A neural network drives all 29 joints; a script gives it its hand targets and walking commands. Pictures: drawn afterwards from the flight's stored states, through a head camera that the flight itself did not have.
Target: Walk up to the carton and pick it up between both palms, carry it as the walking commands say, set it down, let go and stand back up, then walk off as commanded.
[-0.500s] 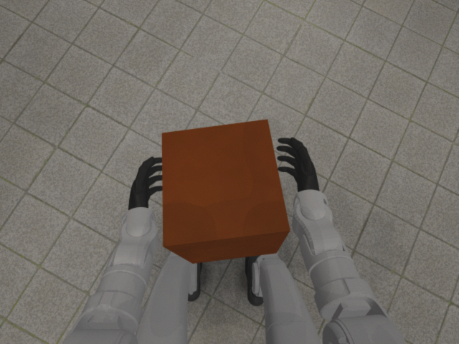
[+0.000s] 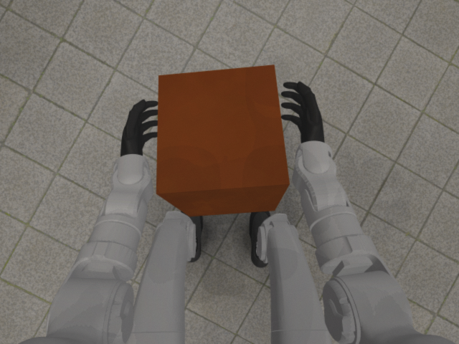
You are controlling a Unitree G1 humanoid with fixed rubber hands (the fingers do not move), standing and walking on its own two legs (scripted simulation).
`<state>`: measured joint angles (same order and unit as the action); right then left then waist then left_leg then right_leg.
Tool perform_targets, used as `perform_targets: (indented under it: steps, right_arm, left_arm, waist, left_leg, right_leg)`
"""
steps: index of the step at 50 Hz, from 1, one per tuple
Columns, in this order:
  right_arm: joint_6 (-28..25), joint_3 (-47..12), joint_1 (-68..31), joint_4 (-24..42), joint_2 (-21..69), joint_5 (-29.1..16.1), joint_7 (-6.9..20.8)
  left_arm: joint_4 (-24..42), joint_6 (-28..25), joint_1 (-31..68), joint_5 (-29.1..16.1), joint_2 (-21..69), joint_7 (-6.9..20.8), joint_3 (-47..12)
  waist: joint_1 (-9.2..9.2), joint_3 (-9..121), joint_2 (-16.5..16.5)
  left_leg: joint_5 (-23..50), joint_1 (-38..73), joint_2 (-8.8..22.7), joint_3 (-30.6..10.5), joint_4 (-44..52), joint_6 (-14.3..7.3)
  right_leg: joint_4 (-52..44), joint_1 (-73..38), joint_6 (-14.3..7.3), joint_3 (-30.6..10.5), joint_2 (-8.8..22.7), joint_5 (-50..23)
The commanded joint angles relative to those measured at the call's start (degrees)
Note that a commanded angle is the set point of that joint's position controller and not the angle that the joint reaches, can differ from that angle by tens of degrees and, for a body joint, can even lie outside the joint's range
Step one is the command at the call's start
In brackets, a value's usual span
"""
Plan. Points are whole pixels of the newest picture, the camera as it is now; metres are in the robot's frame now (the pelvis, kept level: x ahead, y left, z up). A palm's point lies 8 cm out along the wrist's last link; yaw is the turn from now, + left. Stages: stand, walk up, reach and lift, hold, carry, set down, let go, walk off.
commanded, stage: set down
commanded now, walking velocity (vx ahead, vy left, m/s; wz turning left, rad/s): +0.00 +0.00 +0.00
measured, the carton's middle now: (225, 153) +0.39 +0.01 -0.26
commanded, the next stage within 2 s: none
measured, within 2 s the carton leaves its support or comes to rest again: neither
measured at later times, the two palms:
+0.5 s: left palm (148, 127) +0.43 +0.16 -0.25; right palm (297, 111) +0.46 -0.13 -0.22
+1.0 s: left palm (159, 122) +0.46 +0.16 -0.36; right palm (282, 111) +0.49 -0.12 -0.34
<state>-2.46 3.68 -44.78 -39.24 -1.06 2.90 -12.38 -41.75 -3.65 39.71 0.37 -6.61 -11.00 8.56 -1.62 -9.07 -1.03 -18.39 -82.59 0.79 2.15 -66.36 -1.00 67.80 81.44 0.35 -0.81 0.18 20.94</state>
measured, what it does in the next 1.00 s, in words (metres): lowers itself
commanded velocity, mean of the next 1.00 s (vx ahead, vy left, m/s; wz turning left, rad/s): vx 0.00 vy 0.00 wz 0.00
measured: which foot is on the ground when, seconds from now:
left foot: down 0.00-1.00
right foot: down 0.00-1.00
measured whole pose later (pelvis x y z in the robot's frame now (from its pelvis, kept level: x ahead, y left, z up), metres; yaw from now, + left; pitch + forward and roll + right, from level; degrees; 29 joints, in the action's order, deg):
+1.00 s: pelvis -0.04 +0.00 -0.17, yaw +1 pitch +31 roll +0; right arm 8.0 6.6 -77.6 -43.4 -10.0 -2.4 -11.9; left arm -40.6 10.1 70.6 -4.4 -14.3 -9.6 12.7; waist -1.5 -30.5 -1.1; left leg -26.8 -108.3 0.8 2.1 -104.3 -1.7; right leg 106.5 106.8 0.9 -1.5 -0.2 30.5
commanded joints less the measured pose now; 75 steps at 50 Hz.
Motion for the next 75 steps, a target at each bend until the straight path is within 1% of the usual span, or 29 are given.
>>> perform_targets:
  steps: [1, 3, 5, 13, 15, 20, 22, 23, 26, 28, 29, 31, 32, 34, 37, 39, 40, 47, 50, 51, 52, 62, 64, 65, 67, 68, 71, 73, 75]
  right_arm:
    - [-0.8, -12.5, -25.5, 10.8, 11.8, -9.8, 1.2]
    - [0.6, -10.1, -23.7, 4.1, 11.9, -8.6, 1.5]
    - [1.1, -8.4, -27.4, -0.1, 13.0, -8.2, 2.2]
    - [4.4, -7.9, -34.2, 1.3, 12.9, -8.5, 2.6]
    - [4.5, -5.9, -32.9, -3.6, 9.6, -7.0, 2.4]
    - [4.9, -9.2, -41.0, -0.5, 19.1, -8.5, 4.5]
    - [5.2, -10.5, -41.8, 3.1, 20.0, -7.5, 4.1]
    - [5.8, -6.8, -38.6, -4.4, 18.8, -5.7, 4.1]
    - [6.0, -8.2, -42.2, -2.5, 22.8, -6.8, 5.2]
    - [5.7, -12.8, -46.6, 3.8, 25.6, -8.6, 5.7]
    - [6.5, -10.1, -42.7, -3.9, 25.4, -6.2, 5.7]
    - [6.9, -10.8, -46.2, 0.0, 29.7, -6.3, 6.4]
    - [7.2, -11.1, -47.7, -0.5, 28.4, -7.2, 6.6]
    - [7.0, -10.8, -43.5, -2.7, 29.4, -6.1, 6.7]
    - [8.1, -12.6, -48.8, -2.1, 31.9, -8.3, 7.9]
    - [8.6, -13.0, -54.1, 3.1, 29.3, -8.3, 7.5]
    - [8.3, -15.2, -55.7, 4.1, 28.3, -9.7, 7.0]
    - [10.4, -21.1, -65.3, 13.7, 23.7, -16.7, 5.7]
    - [11.5, -17.8, -70.4, 7.5, 23.9, -16.7, 6.5]
    - [12.1, -16.2, -69.3, 3.3, 23.4, -15.7, 7.0]
    - [12.4, -17.9, -73.7, 6.7, 26.4, -16.6, 7.8]
    - [15.9, -2.6, -65.3, -21.8, 38.6, -3.1, 19.0]
    - [17.1, -2.0, -63.2, -23.2, 42.0, -1.2, 20.8]
    - [16.9, -5.7, -69.4, -13.4, 41.8, -3.2, 21.2]
    - [17.0, -7.7, -66.9, -12.7, 44.1, -4.5, 21.6]
    - [17.5, -7.3, -65.2, -13.0, 44.7, -3.5, 21.4]
    - [16.6, -11.9, -67.8, -8.4, 44.1, -7.6, 20.6]
    - [16.4, -13.1, -71.2, -7.3, 42.8, -8.7, 21.4]
    - [16.8, -10.9, -67.9, -14.4, 40.9, -6.3, 22.5]
  left_arm:
    - [14.9, -1.9, 30.9, -6.6, 12.8, -0.7, -8.7]
    - [12.3, -1.5, 33.7, -6.2, 13.2, -0.8, -9.7]
    - [6.0, -0.5, 34.0, -5.1, 13.0, -0.5, -7.0]
    - [14.7, 2.3, 47.8, -7.3, 16.8, -0.8, -11.3]
    - [2.8, 3.6, 39.3, -3.7, 16.9, -0.9, -7.9]
    - [8.7, 3.2, 50.7, -4.6, 20.6, 0.5, -9.9]
    - [11.9, 3.5, 52.8, -5.8, 21.0, 0.8, -11.8]
    - [8.6, 3.6, 52.3, -3.5, 19.4, 0.6, -9.1]
    - [9.1, 3.3, 55.4, -4.1, 22.1, 1.7, -9.3]
    - [11.2, 3.2, 56.6, -5.8, 22.2, 2.2, -10.6]
    - [7.4, 3.9, 55.2, -4.0, 23.4, 2.6, -9.0]
    - [8.3, 4.6, 58.1, -5.0, 25.8, 3.5, -12.4]
    - [10.1, 4.4, 58.9, -4.2, 23.1, 3.6, -10.4]
    - [10.0, 4.5, 60.4, -5.0, 25.3, 3.8, -11.9]
    - [12.3, 4.9, 65.2, -6.8, 24.5, 4.3, -12.7]
    - [16.6, 5.3, 70.1, -8.4, 25.0, 4.6, -13.6]
    - [12.7, 6.3, 68.4, -7.6, 24.2, 4.7, -13.8]
    - [22.9, 9.9, 77.3, -13.7, 20.7, 4.2, -19.1]
    - [16.5, 11.2, 81.7, -12.6, 20.3, 5.0, -16.1]
    - [14.9, 11.5, 83.6, -12.3, 20.9, 5.6, -15.4]
    - [16.1, 11.5, 85.4, -11.2, 20.3, 5.9, -12.9]
    - [-2.8, 12.5, 85.1, -1.5, 31.9, 16.0, -6.4]
    - [-5.7, 13.4, 82.3, 1.5, 32.2, 17.8, -4.5]
    - [-3.0, 13.6, 80.9, 0.0, 32.1, 18.5, -3.9]
    - [1.6, 13.4, 82.7, -1.8, 34.1, 18.9, -9.5]
    - [5.4, 12.9, 87.3, -4.8, 33.4, 19.8, -11.6]
    - [11.3, 12.5, 91.8, -8.3, 30.8, 19.2, -15.4]
    - [2.9, 13.8, 83.1, -6.5, 31.8, 19.4, -13.2]
    - [-7.3, 14.9, 77.4, -4.8, 32.7, 20.4, -9.8]
  waist:
    - [11.14, 74.4, 2.7]
    - [8.35, 68.8, 4.5]
    - [9.64, 62.0, 2.8]
    - [5.71, 75.2, 6.7]
    - [6.96, 66.4, 6.2]
    - [9.42, 78.0, 3.8]
    - [6.47, 80.7, 2.1]
    - [6.11, 75.8, 4.5]
    - [8.27, 77.7, 5.3]
    - [9.99, 81.8, 0.2]
    - [8.61, 73.3, 3.5]
    - [8.2, 79.6, 3.1]
    - [10.87, 78.6, 3.1]
    - [8.12, 81.8, 3.7]
    - [10.38, 82.8, 2.9]
    - [7.7, 89.7, 1.4]
    - [9.53, 91.6, 1.7]
    - [8.08, 110.6, 3.1]
    - [8.98, 95.8, 5.8]
    - [6.61, 89.3, 3.1]
    - [10.33, 89.1, 2.3]
    - [6.68, 58.9, -0.1]
    - [9.03, 55.7, -0.8]
    - [11.98, 62.5, -3.6]
    - [11.11, 68.2, -1.7]
    - [8.0, 69.3, -2.5]
    - [8.21, 83.0, -3.2]
    - [11.65, 73.2, -1.7]
    - [11.14, 53.9, -3.8]
  left_leg:
    - [18.7, 29.8, -8.0, -3.8, -4.3, -0.4]
    - [13.2, 25.4, -7.2, -4.2, -3.9, -0.2]
    - [6.6, 21.9, -7.4, -4.1, -4.9, -0.8]
    - [10.1, 31.6, -8.0, -5.1, -9.7, 0.2]
    - [2.4, 25.9, -8.1, -4.0, -9.4, 0.6]
    - [7.7, 22.5, -8.9, -3.3, -14.7, 0.2]
    - [11.6, 20.8, -9.1, -3.3, -17.2, 0.9]
    - [8.7, 19.1, -9.1, -3.4, -17.5, 1.3]
    - [12.5, 17.8, -9.6, -3.3, -19.4, 1.0]
    - [17.3, 19.7, -9.2, -2.5, -22.4, 0.5]
    - [13.7, 12.5, -9.6, -2.0, -23.1, 0.8]
    - [15.7, 16.1, -9.4, -3.1, -24.3, 1.1]
    - [14.9, 16.1, -9.8, -2.2, -24.1, 1.0]
    - [18.0, 17.4, -9.5, -3.2, -25.7, 1.1]
    - [13.6, 18.1, -9.5, -2.3, -28.1, 0.7]
    - [14.3, 18.0, -10.3, -1.8, -29.6, 1.4]
    - [17.0, 21.2, -9.7, -1.3, -30.8, 1.3]
    - [25.8, 33.9, -8.6, -0.4, -35.1, 2.0]
    - [16.9, 30.6, -8.5, -1.3, -34.6, 1.3]
    - [8.4, 23.3, -7.7, -1.3, -33.9, 1.5]
    - [8.1, 22.5, -7.4, -0.6, -34.2, 0.5]
    - [-3.8, 0.9, -6.9, -0.5, -39.5, -0.4]
    - [-4.0, -3.3, -7.4, 0.5, -40.0, -0.9]
    - [1.9, 0.2, -7.7, 0.1, -40.5, -1.6]
    - [6.6, 0.9, -7.6, 0.9, -42.7, -0.7]
    - [7.8, 1.2, -8.1, 1.5, -43.7, -0.6]
    - [13.1, 6.3, -6.9, 1.3, -46.5, 0.5]
    - [10.6, 5.8, -6.6, 0.8, -45.7, -0.5]
    - [5.1, -4.1, -6.7, -0.1, -46.0, -0.6]
  right_leg:
    - [4.0, -17.8, -1.5, -3.4, -8.7, -14.2]
    - [3.9, -12.7, -0.9, -3.2, -8.6, -9.1]
    - [4.5, -7.1, -0.5, -3.5, -8.3, -1.8]
    - [11.7, -2.6, -2.0, -0.3, -9.2, -1.5]
    - [12.1, 1.0, -1.7, 0.7, -8.3, 4.0]
    - [16.9, -2.9, -0.9, 0.1, -9.3, -1.2]
    - [18.0, -6.2, -0.8, 0.7, -9.5, -6.5]
    - [18.4, -2.7, -0.7, 0.5, -9.4, -3.7]
    - [20.5, -1.2, -0.8, 0.0, -9.9, -6.3]
    - [21.6, -3.9, 0.7, 0.0, -9.9, -10.3]
    - [21.0, -0.1, -0.2, -1.2, -10.3, -7.8]
    - [24.0, -1.8, -0.1, -0.7, -10.5, -9.6]
    - [24.0, -0.8, 0.2, -0.3, -10.6, -8.1]
    - [25.5, -1.3, -0.6, -0.3, -10.4, -9.8]
    - [27.9, -1.6, 0.1, -0.1, -10.1, -5.9]
    - [29.8, -6.6, -0.1, 1.2, -10.5, -7.9]
    - [29.7, -7.6, 0.2, 0.9, -10.0, -9.6]
    - [34.8, -17.3, -0.8, 2.6, -8.7, -16.4]
    - [36.2, -4.3, -0.3, 3.6, -8.4, -4.3]
    - [35.5, -3.7, -0.9, 3.5, -7.8, 0.1]
    - [35.7, -3.9, -0.5, 2.2, -8.1, -0.3]
    - [40.0, 12.4, -1.7, 1.6, -8.4, 7.0]
    - [39.7, 14.3, -1.9, 1.1, -8.9, 6.2]
    - [41.6, 8.7, -0.3, 1.8, -8.5, 2.1]
    - [43.2, 8.2, -1.2, 1.9, -9.0, -3.4]
    - [42.5, 6.3, -1.0, 2.0, -9.1, -5.0]
    - [45.1, -0.6, -0.6, 2.2, -8.0, -11.5]
    - [45.6, 6.4, -0.1, 2.4, -8.1, -5.8]
    - [44.9, 17.3, -0.4, 1.9, -7.9, 0.2]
